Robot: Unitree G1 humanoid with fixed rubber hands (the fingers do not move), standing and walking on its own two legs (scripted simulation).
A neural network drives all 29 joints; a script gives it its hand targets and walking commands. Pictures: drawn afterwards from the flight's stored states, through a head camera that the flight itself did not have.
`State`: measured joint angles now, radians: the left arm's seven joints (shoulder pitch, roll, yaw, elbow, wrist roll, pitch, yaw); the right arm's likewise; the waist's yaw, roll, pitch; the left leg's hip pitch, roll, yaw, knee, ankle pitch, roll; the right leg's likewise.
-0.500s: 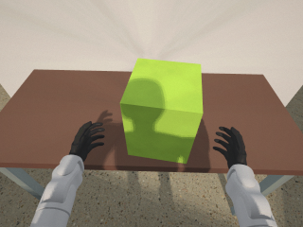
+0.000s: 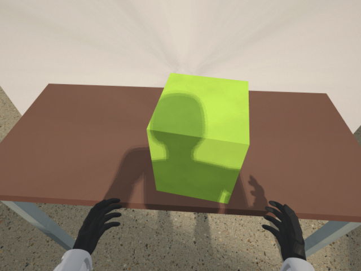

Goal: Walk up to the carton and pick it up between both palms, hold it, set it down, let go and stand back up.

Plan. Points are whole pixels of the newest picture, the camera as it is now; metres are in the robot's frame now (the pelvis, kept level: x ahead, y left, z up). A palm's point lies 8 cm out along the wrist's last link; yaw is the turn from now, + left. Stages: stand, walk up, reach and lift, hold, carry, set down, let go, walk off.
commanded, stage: set down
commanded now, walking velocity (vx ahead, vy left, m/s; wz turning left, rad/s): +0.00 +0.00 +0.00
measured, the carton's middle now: (199, 139) +0.44 +0.01 +0.03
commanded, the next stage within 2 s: let go in 1.14 s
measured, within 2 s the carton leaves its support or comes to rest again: neither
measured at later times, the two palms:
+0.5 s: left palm (94, 244) +0.18 +0.23 -0.04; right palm (299, 264) +0.18 -0.20 -0.04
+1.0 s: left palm (105, 256) +0.17 +0.21 -0.07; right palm out of the picture +0.16 -0.23 -0.07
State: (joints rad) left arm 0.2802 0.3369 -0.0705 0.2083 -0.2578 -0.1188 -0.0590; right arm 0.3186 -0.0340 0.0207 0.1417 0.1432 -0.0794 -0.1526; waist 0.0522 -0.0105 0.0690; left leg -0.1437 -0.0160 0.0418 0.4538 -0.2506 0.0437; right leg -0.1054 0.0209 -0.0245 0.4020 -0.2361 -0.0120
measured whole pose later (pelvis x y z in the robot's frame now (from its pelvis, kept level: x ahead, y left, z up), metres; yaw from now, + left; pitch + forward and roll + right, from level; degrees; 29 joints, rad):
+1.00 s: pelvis +0.02 -0.02 +0.00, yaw -1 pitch -4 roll +0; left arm 0.23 0.23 0.01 0.51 -0.03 0.05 -0.03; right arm 0.24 -0.14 0.01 0.66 0.03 -0.21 -0.03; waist 0.02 -0.02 0.07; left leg -0.07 0.00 0.04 0.37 -0.23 0.01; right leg -0.06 0.04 -0.02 0.36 -0.24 -0.04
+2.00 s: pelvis -0.01 -0.02 +0.00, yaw -1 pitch -4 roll +0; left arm 0.37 0.22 0.03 0.77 0.01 -0.03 0.01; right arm 0.33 -0.22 -0.02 0.85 -0.01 -0.03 -0.01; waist 0.00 0.02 -0.01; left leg -0.17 0.01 0.04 0.49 -0.25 0.01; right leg -0.15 0.04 -0.03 0.46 -0.25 -0.04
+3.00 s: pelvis -0.04 -0.01 +0.00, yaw +0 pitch -2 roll +0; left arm 0.38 0.18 0.00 0.98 0.00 -0.01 0.03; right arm 0.36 -0.19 0.00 1.02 0.00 0.00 -0.03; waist 0.00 0.02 0.00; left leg -0.24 -0.03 0.02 0.49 -0.21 0.04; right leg -0.22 0.01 -0.02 0.48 -0.22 -0.01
